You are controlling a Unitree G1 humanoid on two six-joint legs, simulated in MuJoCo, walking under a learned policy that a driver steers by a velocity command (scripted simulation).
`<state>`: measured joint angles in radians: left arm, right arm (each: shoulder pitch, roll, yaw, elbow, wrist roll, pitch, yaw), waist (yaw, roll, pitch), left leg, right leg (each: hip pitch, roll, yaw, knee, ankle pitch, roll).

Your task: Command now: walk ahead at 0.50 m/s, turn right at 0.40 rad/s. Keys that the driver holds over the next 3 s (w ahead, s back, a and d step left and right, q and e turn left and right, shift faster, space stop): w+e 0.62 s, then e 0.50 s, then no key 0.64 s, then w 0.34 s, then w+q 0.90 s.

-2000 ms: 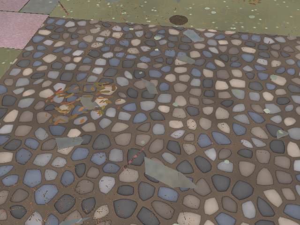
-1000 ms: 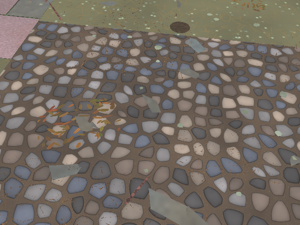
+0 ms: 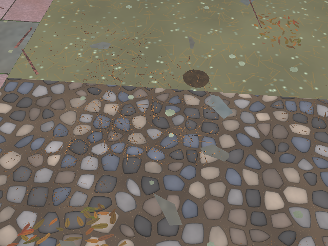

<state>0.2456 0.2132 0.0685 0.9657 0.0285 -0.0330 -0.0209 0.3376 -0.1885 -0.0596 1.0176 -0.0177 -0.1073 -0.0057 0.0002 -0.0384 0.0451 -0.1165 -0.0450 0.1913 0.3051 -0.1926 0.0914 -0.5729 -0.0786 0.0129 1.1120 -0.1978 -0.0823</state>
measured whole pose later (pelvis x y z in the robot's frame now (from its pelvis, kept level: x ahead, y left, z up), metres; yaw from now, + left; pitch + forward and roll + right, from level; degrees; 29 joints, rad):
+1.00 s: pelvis +0.48 -0.09 -0.01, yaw -35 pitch +0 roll -1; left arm 0.27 0.31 0.09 0.80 0.02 0.03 0.00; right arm 0.12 -0.24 -0.01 0.72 -0.02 -0.03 -0.03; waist 0.05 -0.03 0.10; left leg -0.38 0.02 0.08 0.49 -0.12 0.05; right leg -0.44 0.08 0.05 1.25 -0.48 0.00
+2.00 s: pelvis +0.48 -0.14 -0.01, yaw -45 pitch -1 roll +0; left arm 0.30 0.24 0.04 0.93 0.03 -0.03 -0.02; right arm 0.35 -0.25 -0.05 0.93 -0.01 0.01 0.00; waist 0.00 0.02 -0.01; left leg -0.11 0.00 0.01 0.43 -0.30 0.03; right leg -0.22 0.03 -0.04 0.53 -0.36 -0.09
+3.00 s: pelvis +0.91 -0.41 -0.01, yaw -17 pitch +3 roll +0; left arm -0.03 0.24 0.01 0.72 0.03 -0.05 -0.03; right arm 0.48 -0.26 -0.07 0.90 -0.02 -0.04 -0.01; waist -0.12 -0.03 0.04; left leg 0.04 -0.14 -0.22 0.31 -0.36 0.12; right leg -0.60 -0.02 0.03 0.60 -0.06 0.02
